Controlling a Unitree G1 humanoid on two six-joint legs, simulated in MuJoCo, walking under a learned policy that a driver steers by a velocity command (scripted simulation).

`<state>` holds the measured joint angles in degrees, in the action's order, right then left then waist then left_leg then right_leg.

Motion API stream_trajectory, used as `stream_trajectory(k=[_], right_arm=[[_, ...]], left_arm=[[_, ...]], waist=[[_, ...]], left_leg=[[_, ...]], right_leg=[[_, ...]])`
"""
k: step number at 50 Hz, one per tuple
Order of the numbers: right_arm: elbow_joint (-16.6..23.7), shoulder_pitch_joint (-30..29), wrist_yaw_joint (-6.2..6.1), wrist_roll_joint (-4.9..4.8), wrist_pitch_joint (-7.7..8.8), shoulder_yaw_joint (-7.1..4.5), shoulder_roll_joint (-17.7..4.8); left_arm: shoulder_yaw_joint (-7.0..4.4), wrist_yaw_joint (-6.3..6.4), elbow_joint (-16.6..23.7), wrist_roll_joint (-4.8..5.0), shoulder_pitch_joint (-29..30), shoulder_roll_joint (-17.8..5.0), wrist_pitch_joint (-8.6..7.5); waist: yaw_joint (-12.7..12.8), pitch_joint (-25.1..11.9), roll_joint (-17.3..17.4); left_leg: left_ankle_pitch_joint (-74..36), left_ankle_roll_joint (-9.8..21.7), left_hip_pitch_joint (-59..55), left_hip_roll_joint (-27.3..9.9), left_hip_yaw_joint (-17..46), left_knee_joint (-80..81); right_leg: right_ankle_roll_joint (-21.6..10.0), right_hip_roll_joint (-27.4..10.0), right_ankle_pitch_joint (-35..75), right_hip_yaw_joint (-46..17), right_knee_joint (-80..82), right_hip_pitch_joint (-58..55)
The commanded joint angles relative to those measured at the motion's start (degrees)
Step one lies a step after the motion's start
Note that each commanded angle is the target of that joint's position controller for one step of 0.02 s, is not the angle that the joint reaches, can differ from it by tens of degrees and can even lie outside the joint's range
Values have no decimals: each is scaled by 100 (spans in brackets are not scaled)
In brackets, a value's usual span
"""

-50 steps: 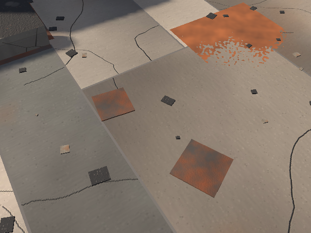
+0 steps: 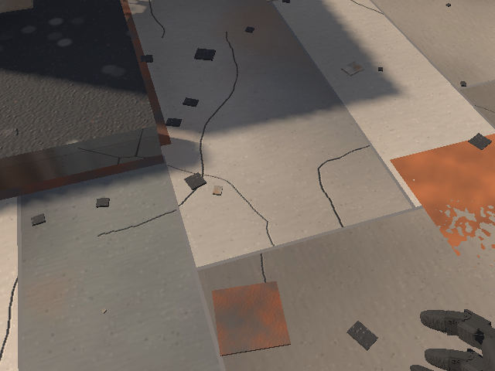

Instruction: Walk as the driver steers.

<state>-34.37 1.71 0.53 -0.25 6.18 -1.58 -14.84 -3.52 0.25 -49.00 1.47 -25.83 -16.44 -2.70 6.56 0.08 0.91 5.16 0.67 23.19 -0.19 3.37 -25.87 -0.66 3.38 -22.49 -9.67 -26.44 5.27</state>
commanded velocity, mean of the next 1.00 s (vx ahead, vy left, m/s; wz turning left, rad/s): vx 0.50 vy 0.00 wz -0.56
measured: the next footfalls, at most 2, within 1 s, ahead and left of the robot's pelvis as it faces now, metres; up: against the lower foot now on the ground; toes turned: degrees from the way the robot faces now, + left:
right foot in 0.50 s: +0.37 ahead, -0.19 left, +0.00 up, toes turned -20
left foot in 0.98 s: +0.70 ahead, -0.12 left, +0.00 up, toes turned -38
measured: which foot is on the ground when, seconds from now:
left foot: down 0.00-0.48, up 0.50-0.96, down 0.98-1.00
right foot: down 0.00-0.00, up 0.02-0.48, down 0.50-0.98, up 1.00-1.00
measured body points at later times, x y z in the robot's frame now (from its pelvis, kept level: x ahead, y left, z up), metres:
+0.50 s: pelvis +0.24 -0.05 -0.02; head +0.28 -0.07 +0.43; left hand +0.54 +0.10 -0.08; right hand +0.16 -0.34 -0.14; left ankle +0.10 +0.12 -0.72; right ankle +0.33 -0.17 -0.73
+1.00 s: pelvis +0.52 -0.14 -0.01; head +0.54 -0.15 +0.44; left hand +0.71 +0.09 -0.12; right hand +0.58 -0.47 -0.07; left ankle +0.67 -0.10 -0.73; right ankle +0.33 -0.17 -0.72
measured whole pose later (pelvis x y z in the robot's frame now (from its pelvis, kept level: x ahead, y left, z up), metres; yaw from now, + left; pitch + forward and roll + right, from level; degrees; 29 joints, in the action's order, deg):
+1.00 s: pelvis +0.52 -0.14 -0.01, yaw -35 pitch +2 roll +1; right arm -37.7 2.5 1.2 0.5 7.0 -2.4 -15.8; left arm -4.6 0.8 -42.8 1.3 -22.0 -18.0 -1.3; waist 4.3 0.5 -0.7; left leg 5.4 0.7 26.1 1.9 1.9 -29.5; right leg -2.9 5.3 -28.9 -13.4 -39.1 7.3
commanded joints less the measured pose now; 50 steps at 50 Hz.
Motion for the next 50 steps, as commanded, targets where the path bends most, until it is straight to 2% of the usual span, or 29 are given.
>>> stream_trajectory(k=[1, 2, 3, 4, 6, 8, 13, 16, 20, 22, 23, 24, 25, 26, 27, 28, 29, 30, 31, 33, 35, 38, 40, 42, 45, 47, 48, 49, 50], right_arm=[[-100, 2105, -111, 128, -63, -586, -1668], [-203, 2125, -71, 66, -87, -536, -1307], [-180, 1902, -65, 27, -73, -428, -927], [-174, 1587, -49, 45, -68, -357, -738], [-243, 1191, -23, 98, -51, -288, -504], [-332, 1115, -22, 85, 8, -331, -548], [-578, 1196, -70, 64, 27, -451, -864], [-711, 1357, -104, 10, -19, -497, -1039], [-911, 1632, -109, -107, -132, -568, -1235], [-932, 1635, -136, -137, -214, -613, -1405], [-928, 1620, -156, -152, -265, -629, -1479], [-901, 1592, -185, -159, -300, -590, -1413], [-791, 1729, -207, -8, -273, -471, -1160], [-430, 2268, -108, 180, -116, -194, -364], [-410, 1569, -38, -46, 79, -275, -893], [-248, 1063, -10, -226, 168, -331, -1116], [-269, 1021, -53, -143, 211, -299, -1036], [-331, 1042, -95, 17, 202, -327, -1052], [-348, 1164, -93, 67, 142, -357, -1075], [-373, 1253, -85, 108, 20, -344, -945], [-298, 1024, -98, 139, -52, -294, -791], [-133, 324, -65, 130, -44, -198, -578], [-43, -103, -9, 74, -7, -165, -533], [40, -365, 45, 3, 34, -185, -620], [67, -344, 100, -23, 92, -271, -834], [-43, 133, 82, -28, 135, -349, -934], [-152, 666, 40, 23, 158, -433, -1077], [-208, 1481, -14, 112, 167, -514, -1371], [-410, 1941, 9, 171, 83, -620, -1799]], left_arm=[[98, 16, 768, -11, 30, 3, -193], [-8, 35, 723, 118, 53, -518, -196], [-105, 36, 734, 116, 467, -819, -164], [-124, 37, 734, 65, 655, -784, -123], [-141, -1, 791, 7, 819, -616, -38], [-97, -45, 884, 13, 923, -379, 40], [-20, -172, 1171, -24, 1522, -211, 61], [24, -279, 1360, -32, 2102, -187, 32], [-5, -382, 1657, -16, 2611, -312, 53], [-92, -403, 1723, -41, 2463, -479, 80], [-196, -391, 1644, -47, 2005, -651, 100], [-373, -337, 1397, -26, 1078, -934, 125], [-564, -213, 1190, 0, 132, -1420, 190], [-600, -198, 1278, 41, 397, -2028, 124], [-456, -213, 1407, 5, 194, -1478, 54], [-364, -227, 1326, -41, 397, -1195, -23], [-318, -217, 1347, -32, 733, -1064, -57], [-261, -200, 1413, -50, 1116, -891, -53], [-219, -174, 1505, -130, 1328, -794, -60], [-222, -136, 1494, -134, 1430, -791, -85], [-252, -67, 1396, -108, 1306, -899, -105], [-281, 14, 1248, -49, 1064, -975, -73], [-293, 45, 1153, -21, 862, -1006, -39], [-304, 57, 1045, 11, 646, -1031, -14], [-300, 81, 976, 16, 545, -974, 32], [-295, 80, 994, -2, 650, -916, 70], [-226, 65, 1026, -26, 666, -719, 66], [-93, 42, 1123, -117, 613, -366, 48], [3, 44, 1296, 62, -149, -81, -5]], waist=[[-1099, -1624, 1569], [-1133, -1308, 1415], [-1182, -634, 864], [-1049, -307, 594], [-803, 86, 615], [-718, 152, 589], [-778, 210, 289], [-968, 339, 201], [-1031, 473, 206], [-836, 221, 366], [-544, -102, 411], [-45, -588, 306], [299, -1146, -331], [-464, -1774, -1726], [69, -2156, -950], [81, -1264, -727], [-186, -813, -297], [-430, -498, -200], [-641, -411, -352], [-784, -318, -369], [-758, -161, -314], [-501, 11, -406], [-321, 57, -471], [-229, 86, -516], [-322, 56, -651], [-607, -56, -802], [-875, -405, -730], [-1198, -1202, -122], [-878, -1864, 1756]], left_leg=[[1185, 1261, -4288, -2388, 3043, 567], [2443, 1441, -4017, -2478, 3870, 917], [2388, 1240, -3462, -2200, 3115, 1001], [1725, 1081, -2922, -1910, 2372, 1100], [677, 952, -2133, -1541, 1391, 1389], [28, 968, -1797, -1444, 808, 1626], [-837, 1000, -1833, -1415, -220, 1799], [-877, 876, -1897, -1407, -693, 1800], [-1328, 698, -2516, -1613, -1009, 1505], [-3073, 568, -2741, -1615, -1236, 800], [-3962, 485, -2706, -1546, -1377, 26], [-4109, 309, -2227, -1347, -1567, -1165], [-2235, 38, -770, -1101, -1588, -2973], [2892, -289, 1695, 78, -898, -4895], [2870, -185, 2264, 9, 203, -5352], [2279, -67, 2625, -215, 153, -5189], [1790, -32, 2366, -449, 142, -4710], [1530, -86, 1959, -600, 136, -4231], [1344, -125, 1531, -697, 187, -4018], [1208, -273, 1220, -670, 86, -3640], [771, -428, 1205, -581, -9, -3079], [-449, -497, 1004, -359, -34, -1723], [-977, -490, 674, -157, -62, -1004], [-1076, -447, 515, -62, 27, -651], [-563, -273, 352, -28, 201, -273], [-186, -67, -303, 6, 83, -44], [-166, 122, -1211, -132, 106, 80], [135, 478, -2651, -1069, 978, -23], [1487, 1409, -4346, -2318, 3632, 535]], right_leg=[[-120, 52, -976, 274, -3017, 3255], [-58, -314, -1061, 212, -3990, 4034], [-56, -524, -552, 151, -4315, 4209], [-14, -673, -123, 247, -4304, 4053], [50, -912, 364, 276, -3994, 3729], [113, -983, 666, 392, -3818, 3537], [188, -1010, 1838, 509, -2478, 3518], [81, -915, 2400, 783, -1624, 3244], [-199, -787, 1946, 1038, -1066, 3201], [-430, -460, 1348, 1365, -969, 2645], [-578, -208, 1159, 1540, -895, 1951], [-789, 46, 1439, 1585, -590, 603], [-1137, -625, 1535, 400, -513, -1201], [-2267, -2076, 366, -3002, 147, -2891], [-2230, -2238, -266, -3710, 879, -2959], [-1954, -2065, 208, -2868, 976, -2331], [-1773, -1818, 794, -2229, 958, -1486], [-1648, -1599, 1462, -1703, 1004, -704], [-1624, -1458, 1943, -1433, 1123, -170], [-1684, -1338, 2510, -1147, 1299, 387], [-1668, -1192, 2794, -814, 1379, 762], [-1378, -871, 2409, -487, 1333, 996], [-1243, -808, 2004, -518, 1279, 1074], [-1201, -928, 1731, -786, 1136, 915], [-1080, -1124, 1582, -1308, 637, 389], [-938, -1068, 1797, -1469, 209, 328], [-764, -784, 2003, -1292, -419, 497], [-548, -418, 1268, -826, -1981, 1144], [-161, 346, -1133, -60, -3812, 3154]])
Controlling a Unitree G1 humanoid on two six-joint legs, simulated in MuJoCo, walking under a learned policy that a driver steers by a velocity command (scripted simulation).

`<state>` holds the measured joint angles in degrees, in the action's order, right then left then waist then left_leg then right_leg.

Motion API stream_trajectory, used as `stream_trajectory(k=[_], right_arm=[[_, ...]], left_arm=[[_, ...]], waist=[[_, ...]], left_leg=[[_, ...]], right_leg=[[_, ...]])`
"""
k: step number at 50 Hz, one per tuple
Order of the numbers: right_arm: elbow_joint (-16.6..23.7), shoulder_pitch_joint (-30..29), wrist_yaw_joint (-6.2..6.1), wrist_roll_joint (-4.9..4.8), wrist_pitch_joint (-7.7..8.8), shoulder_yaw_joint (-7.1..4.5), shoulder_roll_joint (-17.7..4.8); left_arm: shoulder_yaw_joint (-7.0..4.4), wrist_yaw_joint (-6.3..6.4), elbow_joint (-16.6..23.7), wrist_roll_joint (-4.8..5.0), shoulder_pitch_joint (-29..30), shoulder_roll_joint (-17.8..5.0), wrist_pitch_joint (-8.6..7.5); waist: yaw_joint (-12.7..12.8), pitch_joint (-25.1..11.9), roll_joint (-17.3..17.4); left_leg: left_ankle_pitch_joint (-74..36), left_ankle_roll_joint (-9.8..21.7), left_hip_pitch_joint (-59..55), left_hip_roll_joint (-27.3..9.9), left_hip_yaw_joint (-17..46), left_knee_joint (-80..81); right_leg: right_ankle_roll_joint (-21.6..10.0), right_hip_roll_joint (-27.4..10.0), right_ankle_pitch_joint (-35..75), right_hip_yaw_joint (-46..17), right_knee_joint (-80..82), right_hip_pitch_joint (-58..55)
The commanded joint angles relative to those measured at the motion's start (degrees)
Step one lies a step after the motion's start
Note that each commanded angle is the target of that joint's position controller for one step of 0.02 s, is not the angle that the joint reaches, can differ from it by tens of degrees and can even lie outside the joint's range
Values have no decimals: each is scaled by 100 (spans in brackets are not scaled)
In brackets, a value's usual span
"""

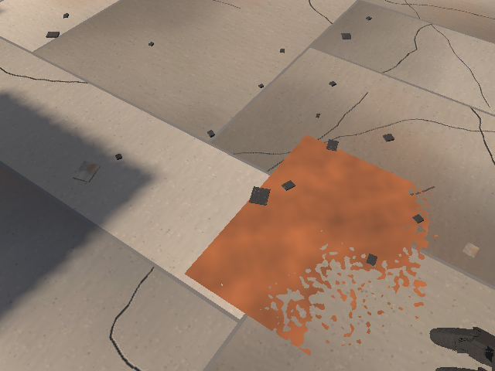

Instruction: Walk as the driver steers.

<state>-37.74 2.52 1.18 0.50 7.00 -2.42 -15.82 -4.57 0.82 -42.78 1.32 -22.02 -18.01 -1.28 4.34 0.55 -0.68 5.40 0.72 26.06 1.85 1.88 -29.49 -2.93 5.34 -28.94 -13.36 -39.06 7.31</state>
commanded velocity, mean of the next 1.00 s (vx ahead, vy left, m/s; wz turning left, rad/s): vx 0.50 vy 0.00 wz -0.05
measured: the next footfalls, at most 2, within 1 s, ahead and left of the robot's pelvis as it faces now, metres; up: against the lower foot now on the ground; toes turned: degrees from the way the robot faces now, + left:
right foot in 0.46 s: +0.39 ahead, -0.16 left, +0.00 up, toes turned -7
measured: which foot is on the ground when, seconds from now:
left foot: down 0.00-0.48, up 0.50-1.00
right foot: up 0.00-0.44, down 0.46-1.00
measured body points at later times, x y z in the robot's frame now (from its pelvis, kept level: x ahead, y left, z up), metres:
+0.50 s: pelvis +0.26 -0.04 +0.00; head +0.29 -0.06 +0.45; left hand +0.53 +0.15 -0.06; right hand +0.21 -0.33 -0.13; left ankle +0.11 +0.12 -0.70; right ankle +0.35 -0.15 -0.72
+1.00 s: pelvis +0.53 -0.05 +0.00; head +0.56 -0.04 +0.45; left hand +0.54 +0.24 -0.13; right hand +0.75 -0.28 -0.09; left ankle +0.67 +0.05 -0.72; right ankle +0.35 -0.16 -0.72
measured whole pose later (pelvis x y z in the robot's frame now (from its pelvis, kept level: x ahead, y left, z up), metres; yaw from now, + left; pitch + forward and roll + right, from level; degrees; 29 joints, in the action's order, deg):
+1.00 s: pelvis +0.53 -0.05 +0.00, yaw +1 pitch +2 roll -2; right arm -40.5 3.9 3.7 -0.9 3.4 -1.6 -15.4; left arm -3.6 0.6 -49.6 0.3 -20.3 -17.1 -2.8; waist 3.9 1.0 1.6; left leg 3.7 4.7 30.8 -1.0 -1.8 -31.6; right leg 0.2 0.8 -24.8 8.6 -17.1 -6.4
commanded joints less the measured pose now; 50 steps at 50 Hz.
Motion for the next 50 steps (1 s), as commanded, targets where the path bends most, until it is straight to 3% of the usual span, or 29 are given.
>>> stream_trajectory(k=[1, 2, 3, 4, 5, 7, 10, 13, 17, 20, 21, 22, 23, 24, 25, 26, 27, 28, 29, 30, 32, 34, 40, 43, 46, 48, 49, 50], right_arm=[[-46, 1808, -10, -44, -22, -436, -1189], [-30, 1607, -22, -59, -47, -340, -840], [-32, 1353, -16, -3, -80, -285, -733], [-90, 1206, -13, 18, -100, -244, -619], [-129, 1143, -21, 53, -89, -206, -546], [-231, 1159, -12, 1, -48, -201, -510], [-399, 1252, -21, -81, -29, -270, -772], [-521, 1348, -43, -121, -93, -295, -928], [-770, 1777, -49, -189, -186, -309, -1076], [-921, 1902, -72, -234, -282, -332, -1168], [-946, 1864, -89, -241, -317, -341, -1219], [-952, 1778, -109, -258, -346, -333, -1228], [-954, 1819, -128, -225, -357, -273, -1094], [-776, 1804, -145, -50, -333, -123, -771], [-657, 2404, -121, -63, -222, 50, -195], [-717, 2045, -83, -184, -132, -92, -818], [-559, 1590, -50, -286, -76, -155, -1004], [-548, 1362, -69, -239, -63, -145, -942], [-544, 1276, -79, -144, -77, -161, -892], [-578, 1374, -67, -124, -129, -164, -823], [-634, 1495, -64, -116, -243, -125, -601], [-536, 1206, -89, -71, -315, -106, -535], [-311, 206, 36, -153, -287, -10, -354], [-93, -231, 115, -183, -279, 2, -366], [110, -459, 231, -168, -275, -4, -394], [166, -255, 278, -140, -286, -68, -521], [113, 154, 273, -129, -307, -156, -674], [-84, 980, 235, -140, -323, -316, -920]], left_arm=[[21, 12, 513, 131, -505, -505, -159], [-62, 13, 530, 90, 75, -787, -138], [-55, 25, 577, 18, 390, -725, -121], [-56, 9, 647, -47, 624, -640, -140], [-51, -27, 665, -27, 635, -526, -143], [-3, -65, 636, -2, 575, -302, -126], [89, -97, 765, -90, 978, -117, -141], [168, -178, 842, -85, 1487, -14, -224], [180, -262, 997, -26, 2147, -64, -284], [137, -315, 1099, -12, 2322, -202, -304], [94, -318, 1061, -27, 2147, -287, -312], [11, -301, 921, -60, 1675, -417, -312], [-132, -253, 659, -86, 858, -676, -297], [-261, -174, 479, -140, -195, -1126, -256], [-291, -188, 426, -146, -282, -1487, -232], [-162, -204, 441, -72, -234, -953, -247], [-81, -209, 453, -60, 123, -761, -276], [-37, -222, 472, -88, 452, -635, -293], [-4, -242, 485, -132, 716, -508, -308], [31, -250, 492, -180, 867, -392, -334], [13, -249, 410, -143, 922, -401, -408], [-24, -218, 277, -128, 847, -522, -460], [-61, -113, -76, -160, 490, -715, -466], [-82, -96, -305, -122, 211, -768, -415], [-105, -62, -438, -89, 137, -796, -296], [-140, -8, -418, -84, 257, -923, -210], [-158, 33, -390, -87, 319, -999, -157], [-142, 85, -343, -94, 385, -980, -96]], waist=[[-763, -1562, 1461], [-910, -842, 901], [-828, -453, 516], [-751, -131, 461], [-619, -28, 589], [-520, -36, 712], [-538, 67, 566], [-698, 123, 494], [-914, 218, 512], [-816, 275, 583], [-660, 175, 604], [-346, -107, 566], [20, -640, 459], [405, -1495, -273], [-7, -2024, -1642], [218, -1727, -1023], [137, -970, -840], [-19, -605, -461], [-183, -341, -363], [-366, -283, -420], [-525, -247, -412], [-529, -46, -296], [-137, 269, -187], [29, 407, -121], [28, 433, -142], [-165, 180, -312], [-408, -137, -414], [-853, -605, -324]], left_leg=[[2792, 1374, -4428, -2573, 4393, 1231], [2671, 1133, -3772, -2284, 3508, 1323], [1938, 1004, -3127, -2020, 2781, 1381], [1269, 1008, -2617, -1798, 2281, 1495], [827, 973, -2277, -1624, 1883, 1624], [313, 1052, -2047, -1485, 1430, 1827], [-271, 1230, -2007, -1554, 1048, 2083], [-589, 1130, -1976, -1403, 530, 2164], [-687, 1010, -2136, -1463, 289, 2068], [-1038, 890, -2561, -1699, 327, 1822], [-1551, 822, -2635, -1705, 269, 1572], [-2382, 698, -2573, -1559, 55, 986], [-2720, 534, -2213, -1278, -194, -23], [-1111, 283, -1018, -960, -451, -1861], [2631, -10, 1009, 22, -243, -3606], [2785, 32, 1658, -263, 379, -4241], [2254, 106, 1963, -522, 282, -4246], [1745, 98, 1778, -744, 176, -4012], [1411, 51, 1568, -879, 166, -3707], [1186, 18, 1229, -988, 215, -3558], [995, -88, 947, -1019, 168, -3293], [585, -203, 1132, -1034, 144, -2831], [-1193, -122, 1011, -789, 15, -997], [-1192, 17, 1209, -682, 28, -567], [-581, 216, 1401, -577, -105, -340], [28, 400, 903, -298, -446, -334], [262, 514, 300, -74, -641, -352], [74, 688, -842, 167, -731, -119]], right_leg=[[155, -311, -391, 176, -3308, 3651], [192, -480, 158, 247, -3469, 3782], [225, -642, 542, 436, -3372, 3609], [237, -762, 793, 457, -3089, 3519], [222, -887, 954, 481, -2864, 3268], [233, -940, 1027, 643, -2441, 3030], [309, -1068, 1480, 834, -1532, 3162], [323, -1070, 2386, 1049, -437, 2898], [288, -886, 2870, 1254, 439, 2481], [76, -802, 2472, 1281, 807, 2335], [-18, -713, 2356, 1363, 945, 1991], [-149, -568, 2419, 1505, 1176, 1228], [-311, -523, 2474, 1524, 1205, 1], [-698, -1665, 2641, 228, 1028, -1692], [-1543, -2763, 1324, -2410, 1770, -2970], [-1465, -2669, 585, -2631, 2111, -2705], [-1268, -2470, 842, -1820, 2210, -2074], [-1153, -2213, 1434, -1222, 2324, -1388], [-1107, -2029, 1979, -831, 2483, -820], [-1075, -1890, 2383, -551, 2646, -431], [-1152, -1821, 2829, -189, 2912, -27], [-1196, -1782, 3084, 130, 3104, 141], [-832, -1640, 3083, 1219, 3343, -10], [-761, -1850, 3127, 1434, 3247, -613], [-623, -2049, 3770, 1591, 2855, -1304], [-470, -2046, 5527, 1783, 2203, -1522], [-373, -1985, 6569, 1910, 1544, -1528], [-198, -1784, 6956, 2142, 426, -1192]])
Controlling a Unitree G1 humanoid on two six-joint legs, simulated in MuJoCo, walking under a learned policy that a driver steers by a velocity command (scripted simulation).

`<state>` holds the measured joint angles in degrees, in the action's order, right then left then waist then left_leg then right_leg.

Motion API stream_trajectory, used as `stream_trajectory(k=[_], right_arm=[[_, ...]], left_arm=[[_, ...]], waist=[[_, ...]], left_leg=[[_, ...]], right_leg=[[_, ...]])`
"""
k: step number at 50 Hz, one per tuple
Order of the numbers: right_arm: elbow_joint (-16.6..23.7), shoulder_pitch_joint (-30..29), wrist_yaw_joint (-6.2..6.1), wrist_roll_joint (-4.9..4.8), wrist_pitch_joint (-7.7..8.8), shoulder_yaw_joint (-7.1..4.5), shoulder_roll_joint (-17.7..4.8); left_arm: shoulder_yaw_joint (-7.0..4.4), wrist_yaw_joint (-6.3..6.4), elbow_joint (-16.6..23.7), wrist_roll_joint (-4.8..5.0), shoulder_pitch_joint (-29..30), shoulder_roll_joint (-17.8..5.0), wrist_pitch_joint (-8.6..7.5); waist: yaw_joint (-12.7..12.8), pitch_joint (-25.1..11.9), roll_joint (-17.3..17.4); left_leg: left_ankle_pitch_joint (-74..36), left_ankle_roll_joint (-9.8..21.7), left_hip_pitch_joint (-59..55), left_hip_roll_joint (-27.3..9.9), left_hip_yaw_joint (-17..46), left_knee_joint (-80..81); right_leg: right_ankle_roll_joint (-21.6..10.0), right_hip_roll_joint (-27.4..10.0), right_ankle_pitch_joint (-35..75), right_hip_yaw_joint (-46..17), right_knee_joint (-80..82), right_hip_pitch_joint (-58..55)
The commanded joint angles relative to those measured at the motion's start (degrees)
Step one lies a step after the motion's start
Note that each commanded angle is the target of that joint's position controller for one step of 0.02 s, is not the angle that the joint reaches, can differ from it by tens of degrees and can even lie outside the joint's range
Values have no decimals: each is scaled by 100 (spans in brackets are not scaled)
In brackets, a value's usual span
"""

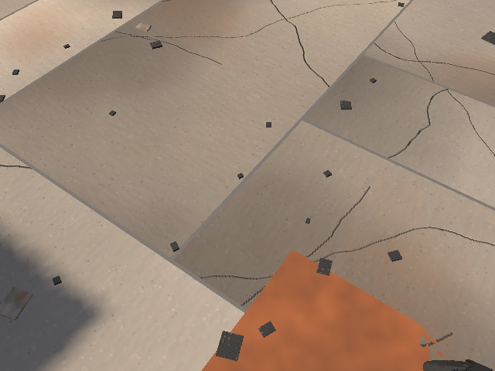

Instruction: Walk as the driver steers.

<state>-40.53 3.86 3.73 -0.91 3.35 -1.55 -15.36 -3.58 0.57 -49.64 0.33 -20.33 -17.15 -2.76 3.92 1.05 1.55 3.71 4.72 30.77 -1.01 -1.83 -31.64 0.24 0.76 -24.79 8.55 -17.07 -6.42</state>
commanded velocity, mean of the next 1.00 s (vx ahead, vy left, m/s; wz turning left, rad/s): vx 0.50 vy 0.00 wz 0.56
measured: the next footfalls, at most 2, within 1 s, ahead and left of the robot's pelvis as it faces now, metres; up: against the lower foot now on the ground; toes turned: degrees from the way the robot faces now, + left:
left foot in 0.02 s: +0.18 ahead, +0.10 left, +0.00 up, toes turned +2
right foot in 0.48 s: +0.47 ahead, -0.07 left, +0.00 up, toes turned +21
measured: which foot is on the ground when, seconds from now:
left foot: up 0.00-0.00, down 0.02-0.50, up 0.52-1.00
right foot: down 0.00-0.02, up 0.04-0.46, down 0.48-1.00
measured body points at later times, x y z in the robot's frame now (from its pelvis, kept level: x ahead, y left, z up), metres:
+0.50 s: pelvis +0.29 +0.01 +0.00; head +0.32 +0.01 +0.45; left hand +0.46 +0.30 -0.06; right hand +0.40 -0.28 -0.11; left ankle +0.14 +0.09 -0.72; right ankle +0.44 -0.08 -0.72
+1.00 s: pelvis +0.53 +0.12 +0.00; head +0.55 +0.15 +0.45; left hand +0.36 +0.37 -0.13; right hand +0.85 +0.06 -0.06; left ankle +0.58 +0.27 -0.72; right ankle +0.44 -0.08 -0.72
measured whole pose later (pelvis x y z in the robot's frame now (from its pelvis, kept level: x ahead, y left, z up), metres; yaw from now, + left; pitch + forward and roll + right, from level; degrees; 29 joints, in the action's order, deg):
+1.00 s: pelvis +0.53 +0.12 +0.00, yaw +35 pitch +2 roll -2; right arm -32.7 3.6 3.2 -1.2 0.9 -3.1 -15.9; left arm -4.5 0.4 -49.3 1.6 -19.3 -18.2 -3.1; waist 4.8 3.0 1.3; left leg 6.9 5.2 31.0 -1.6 -2.6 -34.4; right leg 2.6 -2.6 -25.5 13.9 -20.5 -5.9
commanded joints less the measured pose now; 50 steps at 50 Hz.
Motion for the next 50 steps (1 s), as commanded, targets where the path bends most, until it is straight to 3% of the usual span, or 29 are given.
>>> stream_trajectory(k=[1, 2, 3, 4, 5, 6, 7, 9, 11, 14, 16, 18, 21, 23, 24, 25, 26, 27, 28, 29, 30, 32, 35, 41, 45, 46, 48, 49, 50], right_arm=[[21, 1805, -110, -15, -3, -581, -1408], [30, 1909, -136, -65, 3, -676, -1938], [83, 2094, -153, -71, 13, -534, -1393], [90, 1866, -181, -10, 37, -473, -1190], [159, 1538, -202, 3, 54, -455, -1107], [239, 1205, -213, 20, 49, -413, -964], [331, 1019, -235, 90, 52, -367, -854], [401, 912, -267, 69, 48, -376, -846], [375, 998, -333, 37, 55, -420, -985], [294, 1214, -424, -9, 16, -469, -1109], [225, 1417, -459, -25, -27, -478, -1124], [141, 1616, -469, -57, -61, -486, -1126], [107, 1696, -497, -62, -111, -486, -1064], [148, 1571, -495, -41, -146, -475, -989], [197, 1552, -476, -13, -137, -398, -775], [297, 1644, -459, 83, -120, -268, -424], [478, 2380, -456, -111, -74, -195, -233], [303, 2288, -481, -144, -82, -301, -841], [368, 1691, -477, -101, -112, -385, -1100], [412, 1430, -484, -47, -139, -389, -1037], [481, 1241, -463, 1, -138, -404, -963], [514, 1307, -398, -77, -184, -391, -741], [670, 1060, -369, -54, -245, -339, -520], [869, 281, -208, -42, -156, -250, -366], [1119, -299, -75, -63, -145, -230, -353], [1170, -337, -49, -59, -151, -251, -404], [1186, -90, -37, -20, -189, -356, -606], [1092, 391, -50, -10, -216, -459, -789], [846, 1321, -106, -27, -245, -627, -1054]], left_arm=[[-169, 169, 485, -78, 136, -952, 32], [113, 36, 712, -227, -506, -104, -140], [30, -65, 680, -58, -17, -588, -364], [-40, -127, 886, 156, 547, -843, -500], [-2, -106, 966, 130, 796, -756, -571], [-31, -64, 961, -6, 909, -750, -576], [-69, -49, 970, -72, 828, -776, -523], [-68, -46, 986, -119, 665, -644, -394], [-27, -24, 1067, -138, 844, -495, -305], [47, -39, 1245, -136, 1535, -313, -308], [68, -85, 1337, -84, 1934, -279, -347], [42, -125, 1427, -20, 2182, -366, -380], [-52, -173, 1457, 10, 2178, -593, -444], [-140, -158, 1331, 14, 1674, -715, -494], [-224, -119, 1228, -48, 1129, -876, -519], [-306, -67, 1156, -116, 290, -1183, -517], [-403, -108, 937, -134, -87, -1536, -419], [-284, -139, 1049, -13, 97, -976, -396], [-205, -116, 1093, -7, 303, -688, -365], [-160, -113, 1111, -65, 561, -609, -339], [-126, -106, 1058, -84, 709, -490, -321], [-100, -87, 977, -104, 798, -401, -350], [-165, -83, 819, -52, 741, -558, -398], [-230, -49, 599, -35, 647, -826, -314], [-280, -37, 401, 63, 335, -1016, -204], [-299, -34, 374, 94, 321, -1071, -168], [-357, 3, 375, 148, 355, -1258, -99], [-381, 27, 387, 169, 388, -1335, -56], [-352, 51, 417, 186, 466, -1275, -32]], waist=[[-1186, -1268, -67], [-640, -1878, 1394], [-1037, -2330, 820], [-1096, -1479, 598], [-915, -997, 59], [-703, -596, -184], [-493, -504, -42], [-306, -406, 76], [-310, -241, 88], [-550, -96, 171], [-726, -92, 252], [-805, -83, 301], [-705, -105, 423], [-397, -224, 554], [-124, -631, 459], [172, -1430, -235], [-191, -1949, -2201], [-68, -1455, -1459], [73, -790, -942], [-19, -443, -556], [-94, -165, -525], [-253, -74, -822], [-265, 48, -688], [-33, 185, -484], [104, 375, -465], [55, 372, -491], [-213, 96, -682], [-526, -209, -724], [-1052, -683, -586]], left_leg=[[26, 636, -3112, -166, 726, 98], [949, 1796, -5215, -1621, 3940, 557], [1593, 1849, -5587, -1780, 4874, 1268], [1261, 1545, -5011, -1594, 3996, 1391], [738, 1369, -4204, -1351, 3354, 1413], [57, 1259, -3402, -1149, 2858, 1506], [-441, 1242, -2869, -1008, 2589, 1631], [-827, 1297, -2309, -882, 2346, 1830], [-999, 1272, -1848, -754, 2022, 1940], [-627, 959, -1493, -404, 1647, 1910], [-261, 801, -1397, -330, 1665, 1837], [33, 737, -1578, -431, 1926, 1683], [240, 623, -2147, -641, 2466, 1189], [47, 479, -2200, -581, 2612, 724], [-85, 307, -1994, -301, 2404, 8], [880, 89, -1293, 102, 1870, -1588], [3100, -227, 677, 734, 1197, -3262], [2883, -311, 1304, 245, 1327, -3969], [2344, -353, 1439, 84, 1194, -4127], [1942, -404, 1250, -101, 1039, -4046], [1680, -429, 1171, -250, 1021, -3814], [1441, -446, 819, -452, 900, -3572], [1140, -530, 1033, -552, 783, -3139], [-373, -499, 868, -503, 421, -1401], [-294, -297, 746, -376, 101, -658], [-71, -205, 658, -304, 12, -544], [519, 35, 31, 48, -296, -451], [711, 194, -635, 278, -430, -377], [348, 415, -1977, 493, -440, -22]], right_leg=[[-294, -1109, 5180, 6, -3437, 1506], [120, 147, 0, -324, -5499, 4184], [48, 166, -764, -1444, -6138, 4901], [-71, -135, -290, -1500, -6069, 5306], [-120, -376, 161, -1437, -5640, 5176], [-73, -529, 399, -1383, -5117, 4885], [-27, -633, 560, -1417, -4869, 4470], [139, -649, 642, -1345, -4425, 4164], [315, -593, 996, -1213, -3819, 4116], [407, -378, 2292, -1164, -2460, 3818], [410, -176, 2940, -1134, -1782, 3454], [375, -87, 3035, -1233, -1451, 3315], [205, -81, 2523, -1426, -1079, 3190], [-21, -78, 2197, -1312, -822, 2514], [-235, -318, 2128, -1422, -756, 1555], [-580, -1310, 1753, -2382, -830, 108], [-1434, -2415, 284, -5013, -262, -1375], [-1303, -2406, -826, -5225, -15, -1070], [-1075, -2169, -520, -4326, 44, -428], [-969, -1936, 305, -3623, 128, 194], [-965, -1739, 930, -3127, 247, 631], [-931, -1499, 1480, -2402, 506, 1083], [-1095, -1549, 2075, -1804, 775, 1173], [-960, -1419, 2984, -597, 836, 931], [-831, -1596, 3339, -224, 692, 441], [-782, -1645, 3765, -132, 539, 290], [-666, -1657, 5641, 94, -184, 79], [-601, -1609, 6438, 207, -950, 108], [-439, -1437, 6397, 365, -2118, 612]])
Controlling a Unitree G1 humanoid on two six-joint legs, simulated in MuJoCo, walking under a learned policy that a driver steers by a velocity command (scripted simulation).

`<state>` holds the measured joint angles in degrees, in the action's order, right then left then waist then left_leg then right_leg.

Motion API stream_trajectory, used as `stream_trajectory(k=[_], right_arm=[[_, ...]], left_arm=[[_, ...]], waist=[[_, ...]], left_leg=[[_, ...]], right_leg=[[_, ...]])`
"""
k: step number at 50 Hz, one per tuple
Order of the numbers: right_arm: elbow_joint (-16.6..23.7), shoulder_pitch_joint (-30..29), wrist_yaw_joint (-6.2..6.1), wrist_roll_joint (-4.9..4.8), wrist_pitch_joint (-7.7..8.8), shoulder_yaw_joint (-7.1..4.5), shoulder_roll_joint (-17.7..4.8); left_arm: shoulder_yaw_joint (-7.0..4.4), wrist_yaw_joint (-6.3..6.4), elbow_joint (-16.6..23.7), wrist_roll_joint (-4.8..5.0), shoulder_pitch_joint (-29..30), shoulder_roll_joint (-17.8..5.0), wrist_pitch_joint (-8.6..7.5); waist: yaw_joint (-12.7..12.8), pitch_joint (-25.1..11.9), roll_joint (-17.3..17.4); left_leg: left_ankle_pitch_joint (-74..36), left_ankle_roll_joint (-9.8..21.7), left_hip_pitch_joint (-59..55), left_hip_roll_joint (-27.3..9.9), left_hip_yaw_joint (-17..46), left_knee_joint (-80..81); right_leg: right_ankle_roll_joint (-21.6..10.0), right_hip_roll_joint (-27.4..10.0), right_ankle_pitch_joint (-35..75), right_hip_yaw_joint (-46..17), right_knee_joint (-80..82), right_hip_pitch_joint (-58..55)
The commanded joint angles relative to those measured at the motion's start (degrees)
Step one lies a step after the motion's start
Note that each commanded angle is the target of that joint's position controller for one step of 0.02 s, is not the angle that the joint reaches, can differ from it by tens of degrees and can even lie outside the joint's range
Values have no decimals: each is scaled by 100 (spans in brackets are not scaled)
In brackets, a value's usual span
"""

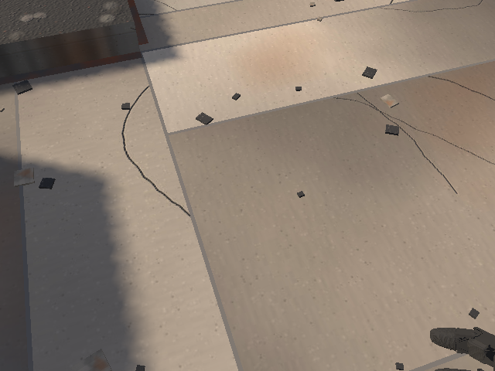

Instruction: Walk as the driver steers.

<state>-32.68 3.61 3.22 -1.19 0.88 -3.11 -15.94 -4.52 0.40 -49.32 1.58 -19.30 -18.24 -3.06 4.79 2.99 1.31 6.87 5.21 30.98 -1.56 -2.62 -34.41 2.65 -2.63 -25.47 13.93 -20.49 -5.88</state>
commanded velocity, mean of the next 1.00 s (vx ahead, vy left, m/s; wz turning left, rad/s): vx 0.19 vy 0.00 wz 0.54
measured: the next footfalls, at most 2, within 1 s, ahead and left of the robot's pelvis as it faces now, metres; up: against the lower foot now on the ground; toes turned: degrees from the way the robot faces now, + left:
left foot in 0.02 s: +0.17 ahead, +0.09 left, +0.00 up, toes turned +3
right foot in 0.46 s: +0.44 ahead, -0.04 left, +0.00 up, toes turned +22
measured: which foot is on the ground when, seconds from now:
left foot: up 0.00-0.00, down 0.02-0.48, up 0.50-0.86, down 0.88-1.00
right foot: down 0.00-0.00, up 0.02-0.44, down 0.46-0.88, up 0.90-1.00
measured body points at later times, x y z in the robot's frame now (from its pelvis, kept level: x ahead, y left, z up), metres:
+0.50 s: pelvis +0.26 +0.01 +0.00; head +0.29 +0.02 +0.45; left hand +0.40 +0.31 -0.07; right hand +0.43 -0.26 -0.10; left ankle +0.14 +0.09 -0.71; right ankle +0.40 -0.06 -0.72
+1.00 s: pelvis +0.28 +0.05 +0.02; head +0.29 +0.09 +0.47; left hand +0.24 +0.37 -0.11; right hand +0.55 -0.10 -0.06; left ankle +0.24 +0.14 -0.72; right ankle +0.37 -0.07 -0.67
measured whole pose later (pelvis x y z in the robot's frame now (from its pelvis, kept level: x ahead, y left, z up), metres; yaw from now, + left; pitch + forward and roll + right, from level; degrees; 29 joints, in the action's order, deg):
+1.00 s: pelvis +0.28 +0.05 +0.02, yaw +32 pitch +1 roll -2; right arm -37.4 11.8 -0.5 1.2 -1.7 -2.3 -15.6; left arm -4.1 0.6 -45.9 -0.1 -7.8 -18.6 1.6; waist 0.6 2.4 -2.5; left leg 14.9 2.2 15.5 0.1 0.9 -29.8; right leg 2.7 -2.6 -25.3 2.0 -50.9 26.0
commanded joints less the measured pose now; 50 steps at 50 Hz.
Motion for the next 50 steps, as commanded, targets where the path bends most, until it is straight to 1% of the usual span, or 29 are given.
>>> stream_trajectory(k=[1, 2, 3, 4, 5, 6, 8, 11, 15, 18, 22, 23, 24, 25, 26, 27, 28, 30, 32, 34, 37, 40, 43, 44, 45, 46, 47, 48, 50], right_arm=[[-160, 2262, -179, -30, -66, -642, -1423], [-67, 1927, -193, -62, 13, -669, -2008], [65, 2105, -159, -32, 102, -518, -1442], [-15, 1899, -140, 24, 188, -424, -1194], [-18, 1568, -144, 19, 230, -384, -1091], [26, 1215, -155, 37, 235, -334, -940], [131, 885, -199, 133, 252, -285, -851], [-12, 931, -325, 121, 240, -340, -1042], [-212, 1188, -481, 25, 41, -382, -1111], [-345, 1393, -531, 1, -64, -389, -1105], [-248, 1068, -580, 10, -116, -343, -910], [-163, 1039, -565, 33, -102, -278, -718], [-96, 1466, -551, 157, -84, -173, -382], [-145, 2386, -521, 21, -102, -160, -550], [-354, 2456, -517, 0, -167, -302, -1116], [-307, 1805, -539, -28, -275, -384, -1324], [-288, 1554, -577, -27, -392, -397, -1278], [-182, 1413, -594, -12, -514, -358, -1027], [-150, 1431, -589, -5, -500, -289, -744], [-64, 1242, -567, 36, -464, -251, -671], [26, 1028, -485, 49, -441, -208, -645], [25, 979, -407, 74, -436, -200, -676], [-189, 1363, -338, 116, -410, -224, -668], [-211, 1436, -348, 148, -408, -257, -804], [-125, 1435, -424, 186, -411, -326, -1250], [6, 1115, -416, 308, -355, -350, -1502], [12, 967, -397, 378, -242, -288, -1245], [-67, 757, -389, 353, -145, -218, -1045], [-249, 843, -407, 146, -54, -185, -886]], left_arm=[[-138, 81, 475, -101, 244, -874, -29], [132, -22, 835, -292, -289, -86, -177], [47, -102, 869, -100, 384, -627, -371], [-9, -137, 1052, 87, 893, -837, -468], [26, -101, 1048, 18, 940, -736, -516], [5, -62, 984, -134, 908, -739, -511], [-36, -58, 951, -209, 730, -759, -384], [18, -7, 983, -301, 838, -512, -227], [133, -55, 1152, -260, 1569, -241, -190], [100, -120, 1284, -194, 1939, -347, -171], [-45, -122, 1213, -245, 1517, -621, -250], [-78, -81, 1202, -323, 1248, -750, -289], [-110, -20, 1247, -419, 979, -1039, -265], [-126, -26, 1127, -409, 737, -1014, -133], [-71, -29, 1267, -232, 990, -698, -50], [11, 5, 1362, -232, 1172, -421, 23], [61, 24, 1378, -266, 1394, -331, 99], [41, 71, 1346, -304, 1679, -462, 184], [6, 101, 1276, -327, 1662, -484, 204], [-36, 122, 1212, -291, 1587, -547, 217], [-101, 114, 1172, -244, 1670, -699, 275], [-127, 54, 1049, -168, 1579, -805, 328], [-92, 16, 884, -14, 1584, -772, 375], [-35, -13, 729, 5, 1299, -580, 372], [116, -85, 783, -213, 1140, -106, 345], [49, -27, 978, -251, 1483, -295, 328], [-58, 26, 952, -196, 1695, -625, 355], [-95, 39, 862, -140, 1540, -622, 388], [-120, 43, 606, -198, 1216, -596, 408]], waist=[[-1485, -1396, 76], [-669, -1976, 1527], [-1189, -2415, 782], [-1189, -1513, 531], [-913, -1043, 52], [-679, -743, -60], [-384, -565, 132], [-300, -442, 37], [-592, -612, 307], [-719, -672, 410], [-390, -740, 600], [-281, -1062, 377], [-434, -1694, -710], [-712, -2370, -1959], [-666, -2136, -1227], [-482, -1533, -806], [-513, -1165, -563], [-623, -638, -792], [-600, -648, -968], [-505, -823, -937], [-443, -962, -920], [-409, -903, -959], [-678, -862, -868], [-683, -796, -603], [-446, -888, 869], [-587, -629, 1460], [-714, -549, 963], [-557, -521, 868], [-592, -608, 788]], left_leg=[[26, 685, -3786, -73, 747, 334], [1140, 1781, -5446, -1516, 4114, 948], [1869, 1785, -5514, -1702, 4901, 1668], [1416, 1504, -4850, -1546, 4093, 1802], [781, 1333, -4003, -1301, 3457, 1807], [72, 1211, -3287, -1079, 2941, 1851], [-1148, 1196, -2491, -882, 2526, 2020], [-3143, 1147, -1770, -648, 1768, 1857], [-2871, 626, -1444, -140, 1376, 1491], [-2126, 457, -1748, -252, 1871, 1216], [-1634, 247, -2279, -239, 2573, 240], [-1207, 37, -2086, 91, 2400, -456], [1452, -293, -1114, 667, 1809, -1921], [3719, -566, 44, 1040, 1419, -3160], [3269, -780, 289, 565, 1454, -3789], [2807, -916, 466, 396, 1214, -4052], [2497, -987, 436, 263, 1075, -4003], [2052, -1015, 63, 101, 806, -3652], [1889, -1014, -171, 92, 551, -3120], [1774, -999, -228, -59, 506, -2630], [1471, -895, -652, -202, 388, -1839], [1428, -747, -1088, -87, 231, -1082], [634, -412, -2015, 158, 9, 488], [175, -207, -2516, 33, 337, 1074], [-905, 223, -3104, -1266, 2048, 1566], [-978, 1176, -2290, -2077, 2872, 1752], [-753, 1232, -2019, -1823, 2557, 1815], [-676, 977, -1971, -1499, 2106, 1766], [874, 657, -2437, -1165, 1918, 1984]], right_leg=[[-440, -856, 4454, -187, -3532, 2015], [-151, 342, -806, -824, -5450, 4491], [-233, 271, -789, -1947, -5919, 5059], [-340, 47, -188, -1907, -5728, 5395], [-358, -183, 303, -1893, -5224, 5136], [-296, -328, 552, -1881, -4751, 4771], [-145, -409, 778, -1883, -4387, 4202], [168, -199, 1096, -1646, -3671, 3919], [211, 289, 2629, -1530, -1972, 3286], [143, 483, 2853, -1720, -1271, 3122], [-162, 391, 2672, -1904, -459, 2694], [-404, -21, 3714, -2083, -219, 1867], [-927, -1270, 6188, -3113, -619, 348], [-2054, -2499, 6029, -4927, -499, -714], [-2030, -2381, 4513, -5002, -278, -254], [-1750, -1942, 3662, -4149, -194, 251], [-1572, -1625, 3013, -3606, -12, 854], [-1462, -1197, 2376, -2829, 378, 1868], [-1522, -1048, 2567, -2317, 519, 1945], [-1671, -1244, 2875, -2161, 519, 1672], [-1695, -1396, 2770, -1887, 553, 1646], [-1653, -1417, 2453, -1793, 497, 1692], [-1289, -1282, 2113, -1600, 4, 1956], [-873, -1073, 1626, -1380, -367, 2360], [-235, -455, 284, -701, -1786, 3219], [23, 87, -994, -964, -2650, 3818], [44, -29, -859, -1379, -3434, 3739], [27, -54, -519, -1506, -3670, 3707], [94, -83, 213, -1433, -3809, 4008]])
